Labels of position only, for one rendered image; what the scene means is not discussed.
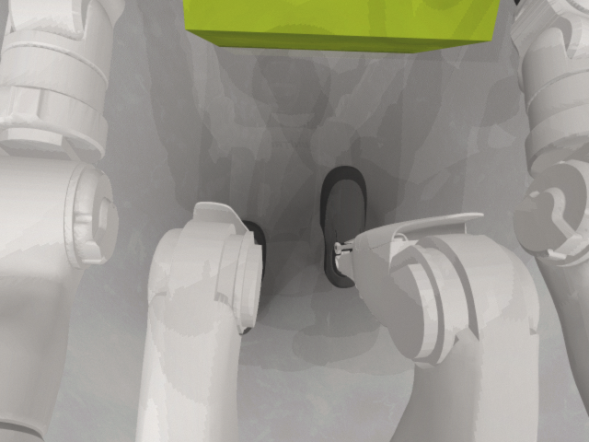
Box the robot right upper arm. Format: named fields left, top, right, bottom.
left=514, top=156, right=589, bottom=416

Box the robot left upper arm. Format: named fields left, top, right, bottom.
left=0, top=156, right=119, bottom=442

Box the robot right shin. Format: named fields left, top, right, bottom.
left=334, top=213, right=539, bottom=331

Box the carton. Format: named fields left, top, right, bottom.
left=183, top=0, right=500, bottom=53

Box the robot left shin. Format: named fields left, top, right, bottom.
left=147, top=202, right=249, bottom=330

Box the left robot forearm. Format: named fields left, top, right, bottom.
left=0, top=0, right=125, bottom=164

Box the right robot forearm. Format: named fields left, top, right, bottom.
left=510, top=0, right=589, bottom=179

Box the robot shin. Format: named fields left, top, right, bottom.
left=334, top=213, right=539, bottom=331
left=147, top=202, right=249, bottom=330

